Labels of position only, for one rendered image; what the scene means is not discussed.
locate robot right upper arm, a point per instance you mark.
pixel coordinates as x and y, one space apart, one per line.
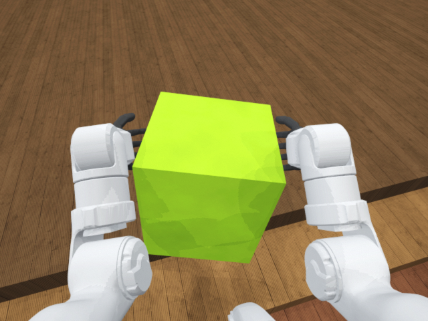
351 273

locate right robot thigh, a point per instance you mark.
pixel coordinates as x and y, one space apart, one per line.
249 312

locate robot left hand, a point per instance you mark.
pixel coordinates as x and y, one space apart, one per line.
120 122

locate robot right hand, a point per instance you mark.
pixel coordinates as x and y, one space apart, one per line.
293 125

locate robot left forearm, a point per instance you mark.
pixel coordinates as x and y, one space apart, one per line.
100 157

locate carton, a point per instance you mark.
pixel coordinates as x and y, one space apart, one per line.
208 176

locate robot left upper arm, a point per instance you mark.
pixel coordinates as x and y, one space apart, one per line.
105 278

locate robot right forearm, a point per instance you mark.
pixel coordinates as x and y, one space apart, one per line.
323 153

